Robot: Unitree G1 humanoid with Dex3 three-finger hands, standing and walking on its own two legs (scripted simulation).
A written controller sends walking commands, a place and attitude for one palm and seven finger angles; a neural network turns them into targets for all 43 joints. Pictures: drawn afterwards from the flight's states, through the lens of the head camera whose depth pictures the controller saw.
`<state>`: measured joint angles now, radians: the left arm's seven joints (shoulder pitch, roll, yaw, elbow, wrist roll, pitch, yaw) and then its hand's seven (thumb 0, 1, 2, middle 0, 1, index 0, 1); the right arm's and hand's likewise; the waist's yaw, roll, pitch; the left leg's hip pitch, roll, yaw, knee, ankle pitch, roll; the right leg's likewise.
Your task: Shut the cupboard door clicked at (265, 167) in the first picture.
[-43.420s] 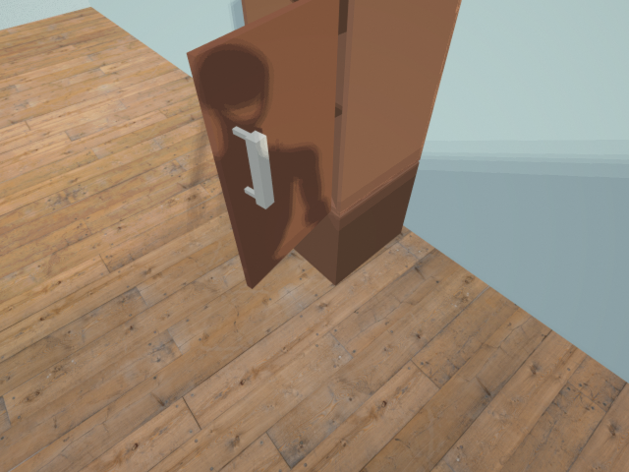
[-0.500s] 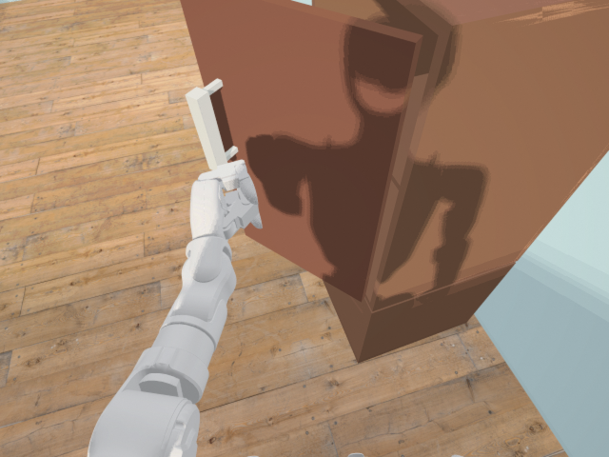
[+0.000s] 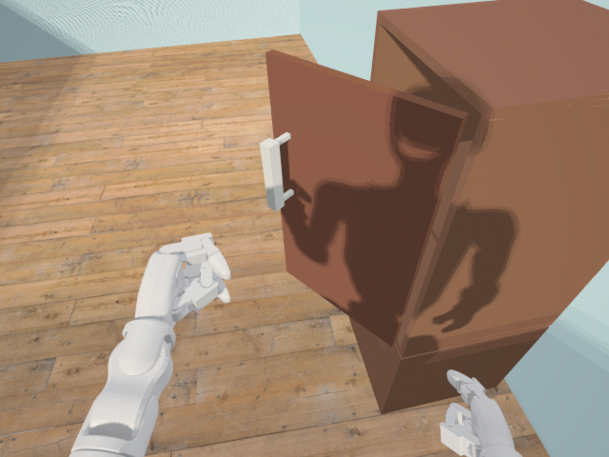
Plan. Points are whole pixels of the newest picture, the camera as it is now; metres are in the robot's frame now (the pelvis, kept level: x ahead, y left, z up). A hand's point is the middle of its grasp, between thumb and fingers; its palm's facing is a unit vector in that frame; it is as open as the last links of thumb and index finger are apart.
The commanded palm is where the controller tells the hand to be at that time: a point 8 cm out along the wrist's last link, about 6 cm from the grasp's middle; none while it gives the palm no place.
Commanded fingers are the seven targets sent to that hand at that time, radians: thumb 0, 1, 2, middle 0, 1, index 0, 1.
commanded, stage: draw the hand back to the body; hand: left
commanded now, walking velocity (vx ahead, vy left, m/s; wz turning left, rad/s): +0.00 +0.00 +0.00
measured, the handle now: (280, 171) +0.62 +0.10 +0.04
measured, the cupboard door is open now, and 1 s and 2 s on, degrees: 37 37 37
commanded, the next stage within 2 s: step back with the hand held close in 0.90 s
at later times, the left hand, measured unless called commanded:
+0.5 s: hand (47, 319) +0.21 +0.28 +0.15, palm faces +0.41 -0.82 -0.40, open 6.0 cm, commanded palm +0.15 +0.32 +0.18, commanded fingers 0.00 0.90 0.90 -0.20 -0.30 -0.20 -0.30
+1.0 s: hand (26, 328) +0.19 +0.29 +0.16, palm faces +0.46 -0.80 -0.39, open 7.4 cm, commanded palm +0.14 +0.32 +0.18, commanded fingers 0.00 0.90 0.90 -0.20 -0.30 -0.20 -0.30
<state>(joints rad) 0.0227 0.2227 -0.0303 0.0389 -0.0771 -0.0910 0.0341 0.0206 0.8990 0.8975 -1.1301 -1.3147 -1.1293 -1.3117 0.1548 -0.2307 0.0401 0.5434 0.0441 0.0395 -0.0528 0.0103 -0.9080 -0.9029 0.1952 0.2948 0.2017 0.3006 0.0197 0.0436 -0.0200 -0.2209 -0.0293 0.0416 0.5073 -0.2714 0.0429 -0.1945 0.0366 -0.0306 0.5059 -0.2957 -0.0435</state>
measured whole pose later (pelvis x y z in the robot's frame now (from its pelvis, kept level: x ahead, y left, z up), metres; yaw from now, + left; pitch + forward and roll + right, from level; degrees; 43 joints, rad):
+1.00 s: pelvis +0.01 +0.02 +0.01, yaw +1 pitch -4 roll -1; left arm 0.46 0.35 0.34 -0.38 -0.08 -0.08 0.10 0.02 0.89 0.90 -0.21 -0.30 -0.21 -0.30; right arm 0.20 -0.22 0.03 0.61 0.01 -0.06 -0.05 0.01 -0.90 -0.90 0.20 0.30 0.21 0.30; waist 0.07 0.06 0.00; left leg -0.12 -0.05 0.03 0.42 -0.24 0.07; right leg -0.07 0.02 -0.03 0.37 -0.25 -0.02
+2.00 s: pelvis -0.09 +0.04 -0.02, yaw +1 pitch -1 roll -3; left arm 0.48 0.41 0.47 -0.52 -0.01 -0.26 0.13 0.02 0.89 0.90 -0.21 -0.30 -0.21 -0.30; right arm 0.23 -0.22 0.00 0.57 0.00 -0.04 -0.05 0.01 -0.90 -0.90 0.20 0.30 0.21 0.30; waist 0.01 0.00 0.03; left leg -0.48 -0.03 0.06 0.73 -0.29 0.10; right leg -0.41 0.03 0.00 0.66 -0.24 0.01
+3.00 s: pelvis -0.28 +0.05 +0.00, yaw -1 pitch +1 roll -3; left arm 0.64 0.49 0.44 -0.61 -0.06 -0.18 0.13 0.02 0.89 0.90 -0.21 -0.30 -0.21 -0.30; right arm 0.23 -0.15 0.03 0.58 -0.01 -0.08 -0.05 0.01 -0.90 -0.90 0.20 0.30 0.21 0.30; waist -0.04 -0.04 -0.02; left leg -0.45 0.01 0.01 0.49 -0.16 0.02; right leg -0.19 0.06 -0.03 0.45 -0.34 -0.03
